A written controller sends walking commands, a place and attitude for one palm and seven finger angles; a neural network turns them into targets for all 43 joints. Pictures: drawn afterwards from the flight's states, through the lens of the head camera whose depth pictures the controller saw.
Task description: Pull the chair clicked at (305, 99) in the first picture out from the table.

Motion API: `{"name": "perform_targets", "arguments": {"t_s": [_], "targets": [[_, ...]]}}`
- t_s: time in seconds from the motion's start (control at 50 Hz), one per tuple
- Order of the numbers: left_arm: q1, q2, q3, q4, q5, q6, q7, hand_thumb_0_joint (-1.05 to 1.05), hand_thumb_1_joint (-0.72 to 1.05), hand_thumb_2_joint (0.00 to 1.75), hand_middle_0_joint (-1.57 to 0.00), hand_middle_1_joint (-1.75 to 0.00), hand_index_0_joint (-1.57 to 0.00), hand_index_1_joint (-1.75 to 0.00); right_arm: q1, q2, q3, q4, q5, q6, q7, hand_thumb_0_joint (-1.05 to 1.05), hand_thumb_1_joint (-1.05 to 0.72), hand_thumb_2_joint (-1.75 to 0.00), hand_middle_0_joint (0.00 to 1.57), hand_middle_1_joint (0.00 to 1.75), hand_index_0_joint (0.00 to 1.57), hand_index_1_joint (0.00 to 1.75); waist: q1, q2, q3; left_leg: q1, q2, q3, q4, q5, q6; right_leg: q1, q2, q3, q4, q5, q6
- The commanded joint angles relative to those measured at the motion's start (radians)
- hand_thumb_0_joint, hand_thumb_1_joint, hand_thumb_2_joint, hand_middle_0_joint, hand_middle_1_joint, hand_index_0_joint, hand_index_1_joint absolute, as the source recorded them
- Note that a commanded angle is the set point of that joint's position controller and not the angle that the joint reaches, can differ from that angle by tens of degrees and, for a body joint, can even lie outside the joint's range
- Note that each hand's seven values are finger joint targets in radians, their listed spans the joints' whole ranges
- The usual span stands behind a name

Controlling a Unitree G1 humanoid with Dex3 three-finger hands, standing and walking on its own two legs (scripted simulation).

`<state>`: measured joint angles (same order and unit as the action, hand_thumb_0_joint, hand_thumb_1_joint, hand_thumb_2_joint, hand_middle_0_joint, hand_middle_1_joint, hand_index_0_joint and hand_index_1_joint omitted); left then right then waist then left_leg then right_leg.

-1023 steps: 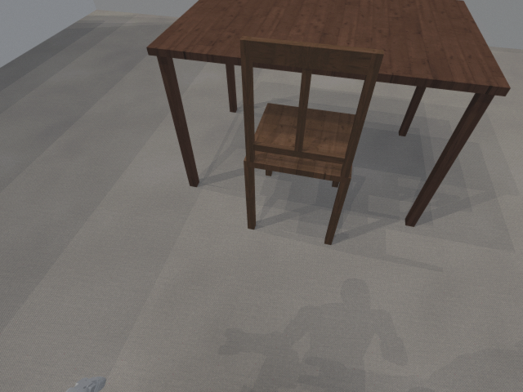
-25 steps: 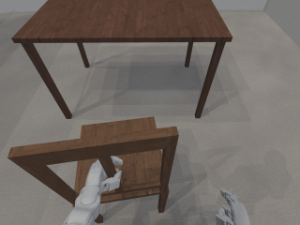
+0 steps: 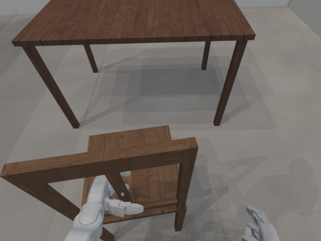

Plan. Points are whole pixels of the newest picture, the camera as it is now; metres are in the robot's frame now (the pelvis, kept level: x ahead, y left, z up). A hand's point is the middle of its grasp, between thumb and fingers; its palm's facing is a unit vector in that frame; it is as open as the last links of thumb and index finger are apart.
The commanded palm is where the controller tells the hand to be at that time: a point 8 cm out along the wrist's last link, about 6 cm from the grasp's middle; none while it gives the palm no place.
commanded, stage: open the thumb and straighten the fingers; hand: left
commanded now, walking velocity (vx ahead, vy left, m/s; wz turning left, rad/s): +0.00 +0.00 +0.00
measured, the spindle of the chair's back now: (122, 192) +0.27 +0.12 -0.07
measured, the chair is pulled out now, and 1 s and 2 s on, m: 0.56 0.56 0.56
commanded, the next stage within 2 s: draw the fingers out of the gap in 0.36 s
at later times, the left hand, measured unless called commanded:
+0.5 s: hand (119, 201) +0.23 +0.12 -0.05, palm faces -0.02 -0.99 -0.12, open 17.4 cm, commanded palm +0.21 +0.17 -0.02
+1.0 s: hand (114, 235) +0.16 +0.12 -0.04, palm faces +0.00 -0.99 -0.13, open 17.5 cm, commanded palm +0.13 +0.16 -0.02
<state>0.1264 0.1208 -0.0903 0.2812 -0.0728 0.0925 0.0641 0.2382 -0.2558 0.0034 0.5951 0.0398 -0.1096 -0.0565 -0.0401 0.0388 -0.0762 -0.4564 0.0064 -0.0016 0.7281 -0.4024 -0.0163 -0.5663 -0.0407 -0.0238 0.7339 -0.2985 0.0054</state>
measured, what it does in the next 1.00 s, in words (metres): stands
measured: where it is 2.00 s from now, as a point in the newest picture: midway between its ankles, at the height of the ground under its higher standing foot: outside the picture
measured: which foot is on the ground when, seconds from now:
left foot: down 0.00-1.00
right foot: down 0.00-1.00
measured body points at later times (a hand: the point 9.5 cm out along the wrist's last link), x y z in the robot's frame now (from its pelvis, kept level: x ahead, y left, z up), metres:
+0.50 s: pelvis +0.02 +0.01 -0.02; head +0.06 +0.00 +0.43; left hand +0.23 +0.17 -0.03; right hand +0.20 -0.22 -0.10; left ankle -0.02 +0.13 -0.71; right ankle +0.04 -0.12 -0.71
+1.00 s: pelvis +0.01 +0.01 -0.04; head +0.05 +0.00 +0.41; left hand +0.15 +0.17 -0.03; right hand +0.21 -0.21 -0.10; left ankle -0.02 +0.13 -0.71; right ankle +0.04 -0.12 -0.71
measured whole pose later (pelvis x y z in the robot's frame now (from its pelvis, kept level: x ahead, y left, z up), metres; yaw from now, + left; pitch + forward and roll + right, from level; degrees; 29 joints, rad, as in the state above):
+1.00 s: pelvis +0.01 +0.01 -0.04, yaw +3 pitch +12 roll -1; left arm 0.68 0.14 -0.22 -0.33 0.02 0.21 0.08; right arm 0.26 -0.22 0.04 0.40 0.03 -0.10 -0.11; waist -0.01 0.05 -0.17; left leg -0.69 -0.01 -0.05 1.04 -0.57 -0.01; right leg -0.76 -0.07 -0.07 1.01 -0.46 0.02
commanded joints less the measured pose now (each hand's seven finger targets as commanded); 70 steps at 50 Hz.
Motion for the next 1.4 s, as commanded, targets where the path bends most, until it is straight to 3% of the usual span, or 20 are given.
{"name": "perform_targets", "arguments": {"t_s": [0.0, 0.06, 0.12, 0.14, 0.2, 0.34, 0.4, 0.42, 0.44, 0.58, 0.62, 0.76, 0.82, 0.9, 0.98, 1.08, 1.12, 1.32, 1.34, 1.38], "targets": [[-0.131, 0.064, 0.028, -0.261, 0.007, -0.015, 0.003, 0.00, -0.55, 0.20, -0.25, -0.73, -0.25, -0.73, -0.067, -0.111, -0.039, -0.178, 0.001, -0.068, -0.012, 0.00, -0.90, -0.90, 0.20, 0.30, 0.20, 0.30, -0.004, -0.095, -0.205, -0.057, 0.002, 0.011, -0.066, 0.157, 0.025, 0.170, -0.006, -0.027, -0.059, 0.110, -0.003], [-0.084, 0.070, 0.034, -0.312, 0.006, 0.001, 0.001, 0.00, -0.55, 0.20, -0.18, -0.51, -0.18, -0.51, -0.059, -0.109, -0.036, -0.190, -0.005, -0.077, -0.019, 0.00, -0.90, -0.90, 0.20, 0.30, 0.20, 0.30, 0.005, -0.081, -0.243, -0.053, -0.003, 0.002, -0.040, 0.201, 0.024, 0.177, -0.008, -0.035, -0.028, 0.155, -0.008], [0.001, 0.080, 0.045, -0.302, 0.014, 0.022, -0.006, 0.00, -0.55, 0.20, -0.10, -0.29, -0.10, -0.29, -0.048, -0.112, -0.034, -0.200, -0.007, -0.075, -0.021, 0.00, -0.90, -0.90, 0.20, 0.30, 0.20, 0.30, 0.005, -0.098, -0.216, -0.082, -0.003, -0.001, -0.013, 0.226, 0.023, 0.153, -0.008, -0.045, -0.006, 0.188, -0.012], [-0.023, 0.041, -0.006, -0.332, 0.017, 0.025, -0.012, 0.00, -0.55, 0.20, -0.07, -0.22, -0.07, -0.22, -0.052, -0.109, -0.029, -0.205, -0.007, -0.072, -0.019, 0.00, -0.90, -0.90, 0.20, 0.30, 0.20, 0.30, -0.008, -0.094, -0.213, -0.081, -0.005, -0.003, -0.003, 0.221, 0.023, 0.134, -0.010, -0.047, 0.003, 0.187, -0.009], [-0.022, 0.047, -0.014, -0.400, 0.026, 0.036, -0.011, 0.00, -0.55, 0.20, 0.00, 0.00, 0.00, 0.00, -0.047, -0.107, -0.029, -0.226, -0.010, -0.074, -0.022, 0.00, -0.90, -0.90, 0.20, 0.30, 0.20, 0.30, -0.009, -0.084, -0.233, -0.078, -0.006, -0.010, 0.017, 0.233, 0.024, 0.118, -0.011, -0.056, 0.024, 0.184, -0.010], [0.080, 0.057, -0.023, -0.520, 0.042, 0.062, 0.012, 0.00, -0.55, 0.20, 0.00, 0.00, 0.00, 0.00, -0.029, -0.103, -0.026, -0.250, -0.015, -0.070, -0.030, 0.00, -0.90, -0.90, 0.20, 0.30, 0.20, 0.30, -0.007, -0.056, -0.277, -0.075, -0.009, -0.017, 0.060, 0.321, 0.019, 0.122, -0.015, -0.063, 0.065, 0.273, -0.016], [0.127, 0.044, -0.042, -0.532, 0.050, 0.078, 0.015, 0.00, -0.55, 0.20, 0.00, 0.00, 0.00, 0.00, -0.031, -0.101, -0.023, -0.263, -0.016, -0.063, -0.031, 0.00, -0.90, -0.90, 0.20, 0.30, 0.20, 0.30, -0.009, -0.068, -0.251, -0.101, -0.011, -0.017, 0.066, 0.291, 0.020, 0.105, -0.015, -0.068, 0.070, 0.247, -0.014], [0.141, 0.056, -0.031, -0.536, 0.051, 0.084, 0.018, 0.00, -0.55, 0.20, 0.00, 0.00, 0.00, 0.00, -0.032, -0.102, -0.023, -0.265, -0.016, -0.061, -0.032, 0.00, -0.90, -0.90, 0.20, 0.30, 0.20, 0.30, -0.004, -0.052, -0.238, -0.110, -0.011, -0.019, 0.066, 0.295, 0.020, 0.100, -0.014, -0.068, 0.070, 0.246, -0.019], [0.224, 0.075, 0.002, -0.497, 0.053, 0.090, 0.019, 0.00, -0.55, 0.20, 0.00, 0.00, 0.00, 0.00, -0.031, -0.099, -0.025, -0.268, -0.016, -0.055, -0.033, 0.00, -0.90, -0.90, 0.20, 0.30, 0.20, 0.30, 0.009, -0.084, -0.227, -0.128, -0.011, -0.016, 0.071, 0.278, 0.019, 0.098, -0.013, -0.068, 0.076, 0.233, -0.017], [0.407, 0.033, -0.077, -0.705, 0.064, 0.073, 0.025, 0.00, -0.55, 0.20, 0.00, 0.00, 0.00, 0.00, -0.030, -0.083, -0.026, -0.321, -0.012, -0.058, -0.035, 0.00, -0.90, -0.90, 0.20, 0.30, 0.20, 0.30, 0.008, -0.033, -0.250, -0.133, -0.011, -0.024, 0.094, 0.300, 0.016, 0.072, -0.013, -0.074, 0.105, 0.221, -0.021], [0.418, 0.031, -0.095, -0.736, 0.072, 0.066, 0.029, 0.00, -0.55, 0.20, 0.00, 0.00, 0.00, 0.00, -0.024, -0.086, -0.029, -0.325, -0.015, -0.063, -0.038, 0.00, -0.90, -0.90, 0.20, 0.30, 0.20, 0.30, -0.005, -0.058, -0.237, -0.148, -0.011, -0.031, 0.107, 0.294, 0.019, 0.050, -0.009, -0.078, 0.112, 0.213, -0.021], [0.520, 0.044, -0.114, -0.789, 0.102, 0.049, 0.040, 0.00, -0.55, 0.20, 0.00, 0.00, 0.00, 0.00, -0.026, -0.082, -0.026, -0.349, -0.014, -0.067, -0.049, 0.00, -0.90, -0.90, 0.20, 0.30, 0.20, 0.30, 0.003, -0.062, -0.219, -0.191, -0.022, -0.034, 0.127, 0.188, 0.023, -0.005, -0.005, -0.076, 0.131, 0.096, -0.017], [0.530, 0.073, -0.091, -0.807, 0.103, 0.052, 0.040, 0.00, -0.55, 0.20, 0.00, 0.00, 0.00, 0.00, -0.030, -0.080, -0.025, -0.354, -0.013, -0.060, -0.055, 0.00, -0.90, -0.90, 0.20, 0.30, 0.20, 0.30, 0.007, -0.051, -0.209, -0.215, -0.026, -0.031, 0.135, 0.151, 0.026, -0.011, -0.003, -0.068, 0.126, 0.061, -0.020], [0.573, 0.059, -0.107, -0.821, 0.095, 0.060, 0.030, 0.00, -0.55, 0.20, 0.00, 0.00, 0.00, 0.00, -0.039, -0.075, -0.021, -0.370, -0.009, -0.055, -0.059, 0.00, -0.90, -0.90, 0.20, 0.30, 0.20, 0.30, 0.004, -0.058, -0.187, -0.233, -0.027, -0.033, 0.137, 0.104, 0.029, -0.024, -0.002, -0.066, 0.119, 0.009, -0.016], [0.637, 0.056, -0.108, -0.829, 0.089, 0.065, 0.016, 0.00, -0.55, 0.20, 0.00, 0.00, 0.00, 0.00, -0.044, -0.071, -0.023, -0.381, -0.006, -0.053, -0.063, 0.00, -0.90, -0.90, 0.20, 0.30, 0.20, 0.30, 0.010, -0.079, -0.179, -0.243, -0.027, -0.032, 0.140, 0.087, 0.032, -0.024, -0.002, -0.064, 0.114, -0.008, -0.013], [0.714, 0.039, -0.142, -0.867, 0.099, 0.054, 0.007, 0.00, -0.55, 0.20, 0.00, 0.00, 0.00, 0.00, -0.043, -0.066, -0.027, -0.397, -0.004, -0.060, -0.063, 0.00, -0.90, -0.90, 0.20, 0.30, 0.20, 0.30, 0.015, -0.053, -0.167, -0.245, -0.027, -0.035, 0.143, 0.096, 0.032, -0.037, -0.001, -0.067, 0.124, -0.004, -0.017], [0.743, 0.065, -0.114, -0.867, 0.108, 0.050, 0.011, 0.00, -0.55, 0.20, 0.00, 0.00, 0.00, 0.00, -0.045, -0.065, -0.036, -0.397, -0.006, -0.059, -0.067, 0.00, -0.90, -0.90, 0.20, 0.30, 0.20, 0.30, 0.022, -0.076, -0.165, -0.264, -0.027, -0.035, 0.148, 0.094, 0.032, -0.036, 0.002, -0.067, 0.128, -0.005, -0.019], [0.867, 0.063, -0.130, -0.941, 0.120, 0.004, -0.001, 0.00, -0.55, 0.20, 0.00, 0.00, 0.00, 0.00, -0.041, -0.054, -0.049, -0.423, 0.001, -0.057, -0.075, 0.00, -0.90, -0.90, 0.20, 0.30, 0.20, 0.30, 0.023, -0.060, -0.173, -0.288, -0.034, -0.028, 0.176, 0.074, 0.037, -0.063, 0.005, -0.055, 0.141, -0.024, -0.020], [0.778, -0.022, -0.124, -1.029, -0.001, -0.114, -0.016, 0.00, -0.55, 0.20, 0.00, 0.00, 0.00, 0.00, -0.045, -0.048, -0.045, -0.405, 0.003, -0.085, -0.071, 0.00, -0.90, -0.90, 0.20, 0.30, 0.20, 0.30, 0.013, -0.112, -0.133, -0.315, -0.046, -0.033, 0.211, 0.067, 0.030, -0.113, 0.013, -0.081, 0.156, -0.018, -0.014], [0.802, 0.045, -0.057, -1.001, -0.016, -0.215, -0.029, 0.00, -0.55, 0.20, 0.00, 0.00, 0.00, 0.00, -0.037, -0.052, -0.053, -0.371, 0.003, -0.111, -0.067, 0.00, -0.90, -0.90, 0.20, 0.30, 0.20, 0.30, 0.030, -0.070, -0.180, -0.309, -0.045, -0.031, 0.222, 0.066, 0.027, -0.113, 0.013, -0.075, 0.175, -0.035, -0.016]]}}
